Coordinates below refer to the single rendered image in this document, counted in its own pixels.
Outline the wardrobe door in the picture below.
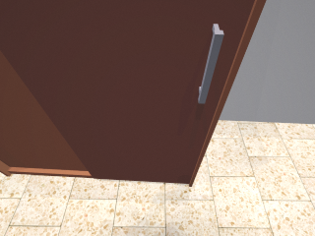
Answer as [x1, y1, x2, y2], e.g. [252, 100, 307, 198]
[0, 50, 88, 171]
[0, 0, 255, 184]

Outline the handle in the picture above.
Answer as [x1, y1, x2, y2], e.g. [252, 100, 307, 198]
[198, 24, 224, 104]

